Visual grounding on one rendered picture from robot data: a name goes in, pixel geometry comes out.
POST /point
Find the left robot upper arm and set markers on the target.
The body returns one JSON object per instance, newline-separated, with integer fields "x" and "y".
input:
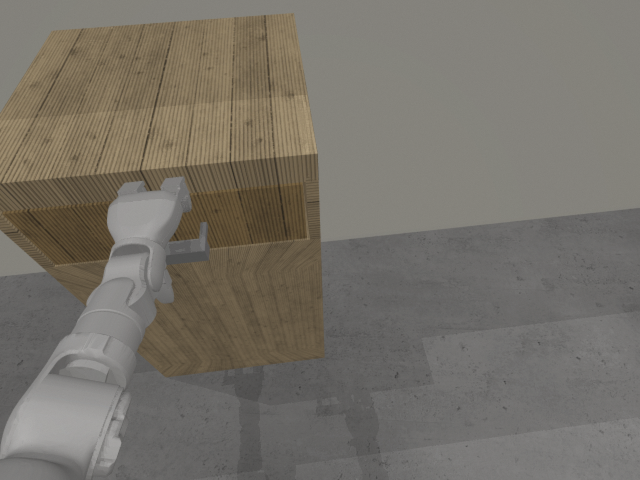
{"x": 71, "y": 429}

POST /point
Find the left robot hand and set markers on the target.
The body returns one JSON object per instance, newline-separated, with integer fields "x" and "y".
{"x": 152, "y": 215}

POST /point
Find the handle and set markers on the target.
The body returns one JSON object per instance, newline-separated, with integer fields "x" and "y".
{"x": 186, "y": 251}

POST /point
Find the robot left forearm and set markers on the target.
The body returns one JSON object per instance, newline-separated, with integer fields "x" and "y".
{"x": 105, "y": 340}

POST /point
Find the drawer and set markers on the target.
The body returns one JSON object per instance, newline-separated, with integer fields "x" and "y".
{"x": 79, "y": 233}

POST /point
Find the cabinet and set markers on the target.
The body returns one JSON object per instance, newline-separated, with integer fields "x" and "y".
{"x": 222, "y": 102}

